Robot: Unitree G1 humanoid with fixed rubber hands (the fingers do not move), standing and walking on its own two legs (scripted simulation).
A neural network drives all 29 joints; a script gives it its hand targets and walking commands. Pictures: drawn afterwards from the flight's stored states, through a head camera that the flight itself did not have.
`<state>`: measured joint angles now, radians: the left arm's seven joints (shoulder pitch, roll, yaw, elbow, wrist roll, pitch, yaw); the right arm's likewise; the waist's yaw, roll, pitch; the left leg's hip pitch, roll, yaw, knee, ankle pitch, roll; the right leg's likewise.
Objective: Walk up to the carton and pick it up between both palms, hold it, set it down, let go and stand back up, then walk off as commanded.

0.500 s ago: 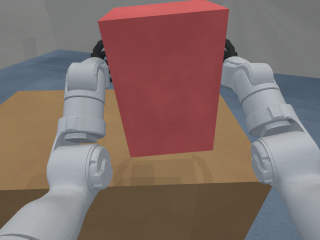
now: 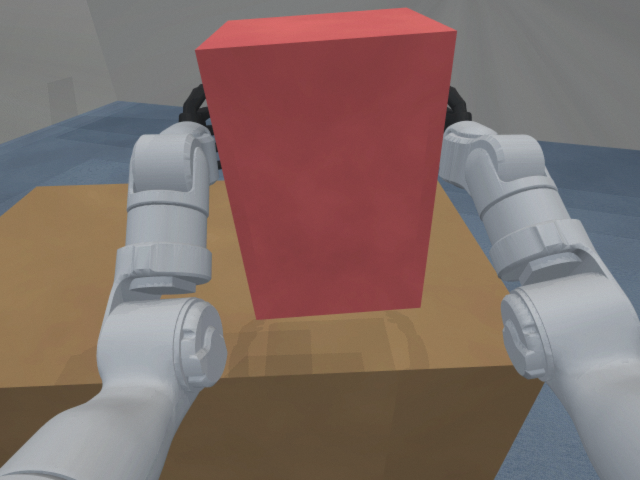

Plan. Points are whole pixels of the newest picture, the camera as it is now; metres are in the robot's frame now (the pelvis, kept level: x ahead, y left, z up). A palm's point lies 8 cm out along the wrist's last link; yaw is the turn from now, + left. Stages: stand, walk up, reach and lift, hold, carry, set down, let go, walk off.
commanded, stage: hold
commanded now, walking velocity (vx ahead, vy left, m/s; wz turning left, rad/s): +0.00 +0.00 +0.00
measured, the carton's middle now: (328, 170) +0.37 -0.01 +0.28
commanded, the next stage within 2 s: none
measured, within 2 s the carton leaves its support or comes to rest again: neither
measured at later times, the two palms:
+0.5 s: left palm (193, 146) +0.37 +0.14 +0.32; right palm (453, 140) +0.37 -0.15 +0.31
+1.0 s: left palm (192, 143) +0.37 +0.14 +0.32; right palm (452, 139) +0.37 -0.15 +0.31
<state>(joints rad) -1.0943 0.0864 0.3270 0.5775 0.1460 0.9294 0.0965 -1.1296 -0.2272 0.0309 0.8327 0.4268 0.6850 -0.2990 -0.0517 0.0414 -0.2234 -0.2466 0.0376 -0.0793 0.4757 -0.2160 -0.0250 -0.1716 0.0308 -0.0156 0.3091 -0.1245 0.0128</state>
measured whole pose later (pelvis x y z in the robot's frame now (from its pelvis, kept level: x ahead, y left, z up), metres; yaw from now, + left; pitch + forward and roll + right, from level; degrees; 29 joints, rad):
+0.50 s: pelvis +0.00 +0.00 +0.00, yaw +0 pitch -1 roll -3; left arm -1.09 0.08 0.34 0.56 0.16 0.94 0.09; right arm -1.14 -0.22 0.02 0.83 0.43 0.71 -0.31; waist -0.05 0.03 -0.22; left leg -0.24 0.04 -0.08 0.48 -0.22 -0.02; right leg -0.16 0.03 -0.01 0.31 -0.13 0.01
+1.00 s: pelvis +0.00 +0.00 +0.00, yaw +0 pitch -1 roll -3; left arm -1.12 0.10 0.32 0.60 0.15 0.93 0.09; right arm -1.15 -0.22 0.01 0.86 0.42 0.69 -0.30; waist -0.05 0.02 -0.23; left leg -0.25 0.04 -0.08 0.48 -0.22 -0.03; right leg -0.17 0.03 -0.01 0.31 -0.12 0.01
